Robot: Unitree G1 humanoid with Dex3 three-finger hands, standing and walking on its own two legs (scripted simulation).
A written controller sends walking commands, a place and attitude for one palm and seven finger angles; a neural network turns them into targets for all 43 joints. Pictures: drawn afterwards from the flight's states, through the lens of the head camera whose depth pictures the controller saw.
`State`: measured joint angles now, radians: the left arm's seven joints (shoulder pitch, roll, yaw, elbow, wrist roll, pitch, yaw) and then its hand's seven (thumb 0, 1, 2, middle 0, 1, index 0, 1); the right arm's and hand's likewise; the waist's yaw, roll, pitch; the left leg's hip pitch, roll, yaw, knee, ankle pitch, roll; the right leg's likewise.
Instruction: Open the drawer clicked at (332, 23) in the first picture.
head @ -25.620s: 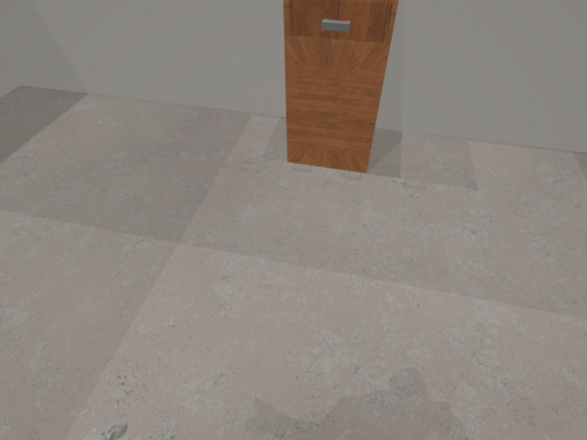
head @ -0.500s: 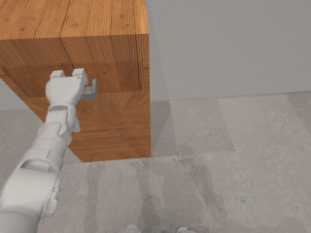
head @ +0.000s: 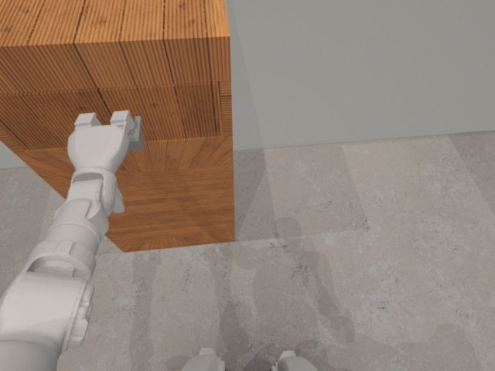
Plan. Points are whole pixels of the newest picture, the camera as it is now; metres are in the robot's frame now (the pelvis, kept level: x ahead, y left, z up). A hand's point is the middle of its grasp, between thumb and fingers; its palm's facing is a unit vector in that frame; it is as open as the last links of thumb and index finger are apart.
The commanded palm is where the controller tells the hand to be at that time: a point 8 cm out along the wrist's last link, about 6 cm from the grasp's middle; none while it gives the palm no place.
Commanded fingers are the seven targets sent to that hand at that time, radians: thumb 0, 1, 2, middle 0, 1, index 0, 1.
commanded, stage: lower the fingers behind the handle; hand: left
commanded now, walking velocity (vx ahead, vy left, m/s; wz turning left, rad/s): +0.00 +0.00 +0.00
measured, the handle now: (111, 132) +0.52 +0.24 +0.02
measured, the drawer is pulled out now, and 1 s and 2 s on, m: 0.00 0.00 0.02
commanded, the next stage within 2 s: close the thumb around the handle in 0.34 s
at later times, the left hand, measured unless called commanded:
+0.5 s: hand (113, 163) +0.46 +0.23 +0.01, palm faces -0.04 -0.03 -1.00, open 13.8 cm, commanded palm +0.44 +0.23 +0.06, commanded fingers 0.00 -0.28 0.40 -0.32 -1.22 -0.32 -1.22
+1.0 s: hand (112, 163) +0.46 +0.23 +0.01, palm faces -0.06 -0.04 -1.00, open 6.6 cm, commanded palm +0.44 +0.23 +0.06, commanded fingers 0.00 0.90 0.90 -0.40 -1.35 -0.40 -1.35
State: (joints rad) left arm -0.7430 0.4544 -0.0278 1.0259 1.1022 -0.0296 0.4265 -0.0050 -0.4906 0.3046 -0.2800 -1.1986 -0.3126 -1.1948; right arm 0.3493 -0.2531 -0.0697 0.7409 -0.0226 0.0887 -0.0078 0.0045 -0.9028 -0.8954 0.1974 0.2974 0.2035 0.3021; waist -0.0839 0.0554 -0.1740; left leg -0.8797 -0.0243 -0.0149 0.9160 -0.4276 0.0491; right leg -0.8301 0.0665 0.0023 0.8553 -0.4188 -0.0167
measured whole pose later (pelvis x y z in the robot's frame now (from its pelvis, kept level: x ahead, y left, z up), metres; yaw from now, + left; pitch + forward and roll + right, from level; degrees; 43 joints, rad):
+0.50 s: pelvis +0.01 +0.00 +0.00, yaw +0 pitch +22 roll -2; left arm -0.69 0.46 -0.02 0.98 1.09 -0.04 0.38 0.00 -0.48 0.31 -0.27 -1.20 -0.32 -1.20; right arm 0.34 -0.25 -0.07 0.71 -0.02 0.11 -0.02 0.00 -0.90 -0.90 0.20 0.30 0.20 0.30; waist -0.08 0.05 -0.17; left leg -0.84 -0.02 -0.01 0.89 -0.43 0.05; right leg -0.79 0.07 0.01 0.83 -0.42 -0.02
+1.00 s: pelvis +0.01 +0.00 +0.01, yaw -1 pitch +21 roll -2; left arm -0.67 0.46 -0.02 0.97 1.08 -0.03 0.36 0.00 0.58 0.77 -0.32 -1.31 -0.37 -1.28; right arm 0.33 -0.25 -0.06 0.70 -0.02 0.12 -0.02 0.00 -0.90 -0.90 0.20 0.30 0.20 0.30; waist -0.08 0.05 -0.18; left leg -0.81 -0.02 0.00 0.87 -0.43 0.05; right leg -0.76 0.07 0.02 0.81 -0.41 -0.02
